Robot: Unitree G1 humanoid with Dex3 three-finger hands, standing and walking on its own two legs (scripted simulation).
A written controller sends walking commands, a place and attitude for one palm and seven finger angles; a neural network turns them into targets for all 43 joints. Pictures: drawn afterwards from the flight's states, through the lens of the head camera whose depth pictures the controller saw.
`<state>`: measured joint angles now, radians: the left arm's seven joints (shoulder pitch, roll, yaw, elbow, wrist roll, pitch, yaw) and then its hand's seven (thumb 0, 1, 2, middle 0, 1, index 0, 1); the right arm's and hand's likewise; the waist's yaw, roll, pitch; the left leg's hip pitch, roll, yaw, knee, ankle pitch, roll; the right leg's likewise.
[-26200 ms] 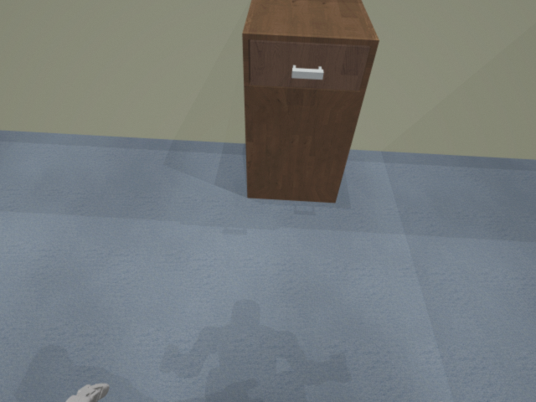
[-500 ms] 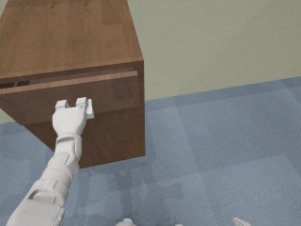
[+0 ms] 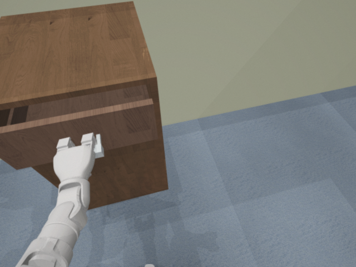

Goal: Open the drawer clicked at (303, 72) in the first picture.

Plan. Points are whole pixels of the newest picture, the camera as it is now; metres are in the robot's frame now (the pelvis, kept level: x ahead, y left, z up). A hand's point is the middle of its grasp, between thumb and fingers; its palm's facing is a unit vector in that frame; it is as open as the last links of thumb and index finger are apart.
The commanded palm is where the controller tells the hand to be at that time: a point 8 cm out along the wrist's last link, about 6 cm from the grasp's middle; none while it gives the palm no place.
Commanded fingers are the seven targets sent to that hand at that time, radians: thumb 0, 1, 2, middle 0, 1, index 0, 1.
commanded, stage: pull the drawer open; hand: left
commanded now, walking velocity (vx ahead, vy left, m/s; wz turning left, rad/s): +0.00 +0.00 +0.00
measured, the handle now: (81, 147) +0.41 +0.26 -0.01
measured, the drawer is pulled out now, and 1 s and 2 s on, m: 0.07 0.30 0.30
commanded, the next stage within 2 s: open the thumb to release the handle in 1.14 s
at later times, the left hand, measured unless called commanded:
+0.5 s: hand (86, 218) +0.24 +0.21 -0.03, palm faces -0.01 -0.10 -0.99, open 6.0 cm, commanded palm +0.19 +0.21 +0.02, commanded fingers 0.00 0.90 0.90 -0.40 -1.35 -0.40 -1.35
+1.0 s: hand out of the picture +0.13 +0.18 -0.03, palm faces -0.04 -0.13 -0.99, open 6.1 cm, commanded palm +0.08 +0.18 +0.02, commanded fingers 0.00 0.90 0.90 -0.40 -1.35 -0.40 -1.35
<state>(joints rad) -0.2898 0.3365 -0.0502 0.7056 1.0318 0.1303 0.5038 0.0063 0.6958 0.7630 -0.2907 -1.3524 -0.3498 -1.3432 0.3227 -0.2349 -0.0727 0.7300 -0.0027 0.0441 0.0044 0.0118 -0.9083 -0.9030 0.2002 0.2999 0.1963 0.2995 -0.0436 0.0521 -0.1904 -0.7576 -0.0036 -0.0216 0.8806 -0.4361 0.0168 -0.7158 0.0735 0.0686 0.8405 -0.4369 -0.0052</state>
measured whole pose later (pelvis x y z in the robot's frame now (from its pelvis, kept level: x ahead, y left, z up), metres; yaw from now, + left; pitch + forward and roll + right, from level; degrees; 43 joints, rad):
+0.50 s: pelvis +0.01 +0.00 +0.01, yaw +1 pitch +12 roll -1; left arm 0.22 0.23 -0.20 0.23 1.08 0.23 0.51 0.02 0.69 0.74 -0.25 -1.35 -0.38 -1.29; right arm 0.10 -0.20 -0.03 0.60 -0.02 0.04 0.04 0.01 -0.91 -0.90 0.20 0.30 0.20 0.30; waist 0.03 0.04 -0.19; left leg -0.61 -0.02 -0.03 0.85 -0.45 0.01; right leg -0.57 0.06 0.06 0.82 -0.47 -0.01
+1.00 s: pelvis -0.01 -0.03 -0.01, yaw +1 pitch +11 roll +1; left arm 0.59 0.24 -0.17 -0.03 1.10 0.12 0.54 0.03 0.68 0.72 -0.24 -1.35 -0.39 -1.26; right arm 0.12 -0.22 -0.03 0.59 -0.05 0.03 0.07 0.02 -0.91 -0.90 0.20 0.30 0.20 0.30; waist 0.06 0.04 -0.18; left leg -0.65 -0.01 -0.02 0.93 -0.46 -0.02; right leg -0.64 0.07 0.06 0.95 -0.50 -0.04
